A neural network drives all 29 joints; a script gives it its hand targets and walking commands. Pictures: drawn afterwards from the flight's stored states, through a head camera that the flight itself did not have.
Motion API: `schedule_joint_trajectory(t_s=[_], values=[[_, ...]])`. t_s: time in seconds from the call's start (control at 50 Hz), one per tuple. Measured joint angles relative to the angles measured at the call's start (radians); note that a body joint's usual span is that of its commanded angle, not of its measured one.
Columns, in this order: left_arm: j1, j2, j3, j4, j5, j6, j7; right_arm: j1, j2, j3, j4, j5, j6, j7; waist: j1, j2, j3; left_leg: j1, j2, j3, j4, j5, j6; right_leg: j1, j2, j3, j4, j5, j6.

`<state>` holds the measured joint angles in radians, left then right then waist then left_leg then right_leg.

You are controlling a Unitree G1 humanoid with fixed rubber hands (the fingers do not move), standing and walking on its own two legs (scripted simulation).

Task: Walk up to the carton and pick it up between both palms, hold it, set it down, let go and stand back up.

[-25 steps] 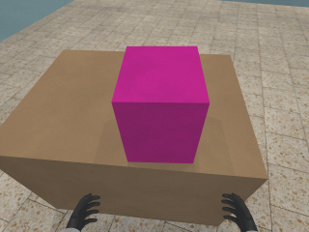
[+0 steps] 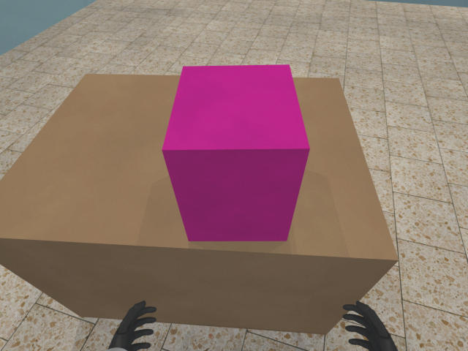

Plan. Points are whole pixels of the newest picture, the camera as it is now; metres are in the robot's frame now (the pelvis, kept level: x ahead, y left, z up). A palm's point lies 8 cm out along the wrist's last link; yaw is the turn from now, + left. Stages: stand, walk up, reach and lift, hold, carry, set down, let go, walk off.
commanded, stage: let go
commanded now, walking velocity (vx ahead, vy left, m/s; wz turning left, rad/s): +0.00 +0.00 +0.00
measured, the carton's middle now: (236, 156) +0.50 +0.02 +0.04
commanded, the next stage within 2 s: stand in 0.32 s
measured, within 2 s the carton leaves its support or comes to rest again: neither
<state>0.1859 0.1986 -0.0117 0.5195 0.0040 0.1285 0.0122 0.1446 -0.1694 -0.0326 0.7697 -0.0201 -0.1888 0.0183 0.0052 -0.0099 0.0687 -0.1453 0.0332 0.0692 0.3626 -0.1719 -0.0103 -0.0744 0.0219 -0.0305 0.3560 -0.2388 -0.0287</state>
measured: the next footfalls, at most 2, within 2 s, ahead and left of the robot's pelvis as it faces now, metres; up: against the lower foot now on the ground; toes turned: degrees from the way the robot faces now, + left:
none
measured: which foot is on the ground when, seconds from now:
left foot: down 0.00-1.00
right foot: down 0.00-1.00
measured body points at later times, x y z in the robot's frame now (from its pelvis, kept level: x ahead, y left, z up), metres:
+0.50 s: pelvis +0.01 +0.01 -0.01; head -0.01 +0.00 +0.44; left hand +0.14 +0.25 -0.10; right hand +0.14 -0.24 -0.12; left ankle +0.02 +0.12 -0.75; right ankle -0.03 -0.10 -0.75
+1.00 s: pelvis -0.04 +0.02 -0.01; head -0.06 +0.02 +0.44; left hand -0.01 +0.28 -0.14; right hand +0.01 -0.23 -0.14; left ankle +0.02 +0.12 -0.75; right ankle -0.03 -0.10 -0.75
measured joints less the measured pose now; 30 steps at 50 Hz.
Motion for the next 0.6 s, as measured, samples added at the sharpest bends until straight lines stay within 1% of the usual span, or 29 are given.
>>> schedule_joint_trajectory(t_s=[0.12,0.34,0.4,0.46,0.52,0.6], values=[[0.007,0.002,-0.003,-0.008,-0.005,0.004,0.004,0.018,-0.01,-0.009,-0.017,-0.005,0.0,0.006,0.001,0.0,0.003,-0.005,0.0,0.003,0.007,-0.005,0.001,-0.007,0.0,0.003,0.008,-0.004,0.0],[0.013,0.004,-0.004,-0.025,-0.001,-0.006,0.005,0.023,-0.024,-0.01,-0.022,0.01,-0.015,0.013,0.001,-0.003,0.003,-0.014,0.0,0.006,0.015,-0.01,0.001,-0.017,-0.001,0.006,0.016,-0.008,0.002],[0.022,0.008,-0.002,0.038,0.014,-0.084,-0.004,0.042,-0.039,0.003,-0.019,0.005,0.052,-0.011,0.0,0.006,-0.044,-0.055,0.001,-0.003,0.055,-0.028,0.006,-0.047,-0.001,-0.003,0.04,-0.022,0.004],[0.059,0.019,0.011,0.091,0.016,-0.132,-0.013,0.072,-0.053,0.007,-0.002,0.004,0.111,-0.022,0.002,0.014,-0.081,-0.061,-0.002,-0.008,0.084,-0.05,0.009,-0.047,-0.004,-0.008,0.063,-0.043,0.006],[0.101,0.03,0.024,0.128,0.016,-0.148,-0.014,0.106,-0.062,0.006,0.009,0.003,0.138,-0.022,0.001,0.022,-0.101,-0.059,-0.004,-0.013,0.1,-0.063,0.01,-0.041,-0.007,-0.012,0.073,-0.053,0.009],[0.144,0.046,0.031,0.167,0.016,-0.155,-0.014,0.139,-0.073,0.009,0.022,0.003,0.15,-0.02,-0.001,0.03,-0.094,-0.062,-0.005,-0.018,0.108,-0.061,0.013,-0.038,-0.008,-0.017,0.074,-0.05,0.011]])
